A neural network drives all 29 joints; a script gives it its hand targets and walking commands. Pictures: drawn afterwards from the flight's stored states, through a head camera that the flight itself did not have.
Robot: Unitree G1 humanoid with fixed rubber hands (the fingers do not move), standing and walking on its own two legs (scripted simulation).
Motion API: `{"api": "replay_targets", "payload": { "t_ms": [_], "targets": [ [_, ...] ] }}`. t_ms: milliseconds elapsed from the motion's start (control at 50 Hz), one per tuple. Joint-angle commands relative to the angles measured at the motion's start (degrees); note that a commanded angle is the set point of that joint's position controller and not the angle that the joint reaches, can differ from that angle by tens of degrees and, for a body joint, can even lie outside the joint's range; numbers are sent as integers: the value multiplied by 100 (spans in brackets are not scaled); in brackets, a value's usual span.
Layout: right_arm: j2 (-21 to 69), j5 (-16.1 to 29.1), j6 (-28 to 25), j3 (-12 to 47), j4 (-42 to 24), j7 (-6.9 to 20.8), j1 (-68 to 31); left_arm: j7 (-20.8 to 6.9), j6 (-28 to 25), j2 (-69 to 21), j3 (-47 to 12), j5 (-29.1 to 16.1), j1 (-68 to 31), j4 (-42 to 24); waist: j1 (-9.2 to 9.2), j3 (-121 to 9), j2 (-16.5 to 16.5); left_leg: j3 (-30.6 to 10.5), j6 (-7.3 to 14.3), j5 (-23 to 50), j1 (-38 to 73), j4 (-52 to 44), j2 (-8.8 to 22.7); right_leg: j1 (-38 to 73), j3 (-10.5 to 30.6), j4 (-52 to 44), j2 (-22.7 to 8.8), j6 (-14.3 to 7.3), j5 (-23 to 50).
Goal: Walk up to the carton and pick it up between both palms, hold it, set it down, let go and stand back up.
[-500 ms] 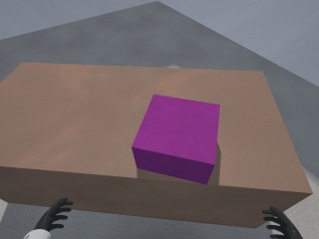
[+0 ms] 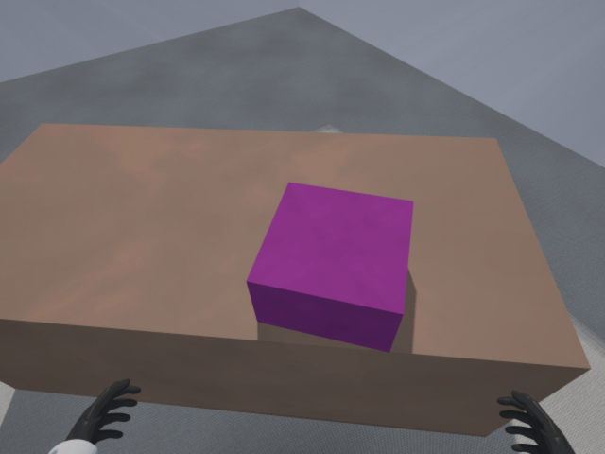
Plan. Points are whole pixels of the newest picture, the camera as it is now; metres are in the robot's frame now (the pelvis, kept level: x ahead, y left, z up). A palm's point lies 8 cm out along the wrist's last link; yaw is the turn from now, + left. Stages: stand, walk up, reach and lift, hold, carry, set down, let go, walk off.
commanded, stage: walk up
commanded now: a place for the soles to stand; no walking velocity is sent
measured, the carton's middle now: (335, 261) +0.49 -0.03 -0.13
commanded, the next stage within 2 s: reach and lift in 0.10 s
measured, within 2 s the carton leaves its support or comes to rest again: neither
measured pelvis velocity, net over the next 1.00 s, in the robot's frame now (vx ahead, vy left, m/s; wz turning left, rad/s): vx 0.00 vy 0.00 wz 0.00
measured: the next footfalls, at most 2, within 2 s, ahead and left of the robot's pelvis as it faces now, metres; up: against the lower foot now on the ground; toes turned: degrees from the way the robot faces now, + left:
none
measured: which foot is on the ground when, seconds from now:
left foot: down 0.00-1.00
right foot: down 0.00-1.00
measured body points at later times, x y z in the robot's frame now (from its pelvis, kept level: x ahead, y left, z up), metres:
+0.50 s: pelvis +0.00 +0.00 +0.00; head +0.02 +0.00 +0.45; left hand +0.20 +0.27 -0.07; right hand +0.16 -0.30 -0.07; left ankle +0.02 +0.14 -0.73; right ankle +0.03 -0.12 -0.73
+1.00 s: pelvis +0.00 +0.00 +0.00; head +0.01 +0.01 +0.45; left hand +0.23 +0.26 -0.03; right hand +0.18 -0.26 -0.06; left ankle +0.02 +0.14 -0.73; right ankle +0.03 -0.12 -0.73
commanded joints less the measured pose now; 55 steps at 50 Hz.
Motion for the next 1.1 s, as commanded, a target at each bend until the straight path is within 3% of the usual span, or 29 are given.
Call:
{"api": "replay_targets", "payload": {
  "t_ms": [0, 40, 80, 100, 120, 160, 180, 200, 240, 280, 300, 400, 460, 500, 540, 600, 660, 720, 740, 760, 800, 820, 840, 940, 960, 980, 1020, 1060, 1080],
  "targets": [
    [-1129, 98, -189, -292, 84, -107, -439, 85, -162, 1048, 398, -94, -341, 58, -87, -533, -350, -558, 311, 121, 394, -833, 744, 348, 830, -854, -640, -200, 1164],
    [-1121, 59, -179, -296, 60, -109, -459, 42, -134, 1012, 421, -79, -355, -22, -65, -587, 41, -592, 332, -223, 373, -938, 634, 366, 862, -908, -634, -234, 690],
    [-1074, 21, -168, -293, 42, -108, -423, 41, -137, 989, 352, -101, -478, -29, -144, -455, -367, -521, 309, -15, 572, -798, 602, 142, 924, -1042, -656, -263, 666],
    [-320, -434, -1331, -973, 1400, 37, -429, 122, 874, 218, 352, 166, -1206, -534, -220, 492, -83, 412, 76, -551, -763, -853, 189, 1093, -519, -480, 248, -315, -281],
    [-615, -546, -1498, -1178, 1448, 137, -564, 181, 1112, 193, 419, 345, -1226, -733, -147, 528, 167, 423, 182, -916, -1267, -888, 286, 1481, -626, -161, 317, -338, -200],
    [-634, -572, -1685, -1270, 1428, 162, -584, 207, 1303, 44, 418, 399, -1169, -886, -159, 155, 65, 354, 269, -738, -1378, -805, 328, 1937, -505, -115, 322, -293, 143],
    [-654, -536, -1758, -1191, 1417, 173, -521, 201, 1323, 130, 571, 467, -947, -936, -27, 59, 86, 367, 149, -342, -1078, -679, 238, 1825, -336, -239, 218, -266, 355],
    [-564, -524, -1740, -1163, 1403, 136, -664, 218, 1308, 199, 542, 472, -1299, -1029, -123, 150, 19, 405, 92, -347, -718, -682, 140, 1554, -293, -461, 161, -245, 218],
    [-527, -487, -1868, -1063, 731, 4, -602, 192, 1214, 425, 699, 277, -1277, -1672, -221, -596, -647, 445, 132, 10, -33, -449, -70, 1502, -191, -677, 124, -116, 412],
    [-279, -215, -1931, -924, 429, 45, -649, 271, 1089, 593, 759, 95, -1244, -1812, -33, -625, -484, 397, 135, 305, -27, -571, -98, 1375, -181, -801, 105, -54, 821],
    [-230, -188, -1941, -774, 547, 29, -324, 277, 1071, 407, 817, 186, -1041, -1774, -120, -780, -614, 419, 170, 428, 372, -711, -132, 1621, -206, -875, 138, -13, 1059],
    [-2, 8, -2051, -682, 290, 33, -590, 258, 877, 276, 805, -74, -923, -1380, 63, -574, -481, 407, 145, 291, 120, -819, -164, 1613, -70, -1064, 53, -75, 898],
    [-34, 41, -2210, -802, 383, -22, -431, 298, 621, 317, 753, -111, -887, -1621, -89, -867, -373, 368, 159, 565, 256, -904, -170, 1677, -181, -994, 162, -24, 1305],
    [44, 144, -2204, -797, 214, -21, -530, 248, 478, 215, 644, -339, -827, -1596, -12, -834, -362, 325, 166, 734, 371, -937, -212, 1593, -198, -978, 113, -60, 1501],
    [193, 199, -2290, -650, 268, -49, -583, 241, 294, 352, 629, -449, -902, -1376, -84, -823, -406, 361, 194, 670, 361, -881, -243, 1524, -85, -1014, 50, -51, 1446],
    [320, 343, -2268, -784, 477, -36, -719, 253, 50, 404, 499, -552, -1255, -1551, -56, -488, 126, 354, 110, 331, 127, -991, -201, 1387, -123, -1100, 59, -138, 842],
    [350, 402, -2342, -847, 208, -37, -951, 319, -169, 349, 337, -811, -1396, -1529, -134, -709, 194, 268, 68, 105, 68, -965, -181, 1223, -221, -1070, 100, -215, 650],
    [453, 529, -2373, -730, 96, -138, -929, 211, -406, 473, 226, -1041, -1463, -1200, -171, -664, -195, 271, 196, 3, -113, -936, -207, 1408, -84, -1119, 22, -134, 551],
    [603, 630, -2366, -592, -27, -182, -881, 148, -471, 534, 314, -1033, -1391, -1069, -26, -521, -108, 334, 205, 4, -36, -942, -254, 1349, 7, -1166, -60, -136, 539],
    [527, 673, -2400, -598, 56, -189, -838, 106, -548, 513, 262, -989, -1334, -935, -150, -590, -37, 249, 194, 21, 30, -937, -236, 1335, 1, -1136, -18, -131, 603],
    [541, 800, -2475, -552, 283, -189, -841, 69, -632, 532, 211, -1012, -1284, -759, -115, -688, 159, 233, 145, 282, 55, -952, -195, 1422, -68, -1037, -19, -130, 902],
    [824, 857, -2461, -399, 201, -192, -829, 7, -718, 485, 234, -1055, -1257, -496, -36, -398, -8, 216, 189, 196, -62, -959, -233, 1279, -25, -1131, -68, -76, 723],
    [668, 685, -2514, -542, -37, -257, -1069, -29, -819, 590, 151, -1153, -1459, -543, -205, -656, -172, 243, 202, 73, -120, -870, -270, 1285, -19, -1149, -48, -79, 533],
    [869, 880, -2625, -355, -108, -305, -1000, -159, -1110, 472, 69, -1177, -1341, -279, -195, -511, -9, 239, 191, 35, -150, -916, -257, 1242, -74, -1102, -42, -93, 413],
    [999, 912, -2633, -144, -206, -340, -970, -240, -1180, 653, 229, -1219, -1402, -200, -31, -721, -113, 256, 248, 65, 34, -732, -314, 1135, 41, -1104, -138, -38, 331],
    [849, 858, -2679, -270, -206, -370, -1188, -259, -1216, 678, -43, -1346, -1661, -197, -233, -614, -156, 197, 222, 79, -194, -666, -276, 1142, 21, -1043, -136, -54, 338],
    [1080, 1036, -2779, -62, -363, -399, -1146, -338, -1462, 612, 5, -1369, -1548, -86, -102, -576, -75, 248, 224, 27, -183, -738, -282, 1181, 26, -1088, -143, -99, 201],
    [991, 961, -2774, -110, -126, -379, -1183, -350, -1542, 595, 86, -1351, -1569, -54, -222, -576, 115, 187, 152, -160, -164, -713, -257, 1050, 60, -1116, -165, -115, -3],
    [1016, 938, -2805, -175, -203, -439, -1097, -410, -1635, 507, -98, -1439, -1345, 97, -247, -308, -113, 133, 207, -196, -267, -764, -232, 1031, -33, -1119, -98, -108, -101]
  ]
}}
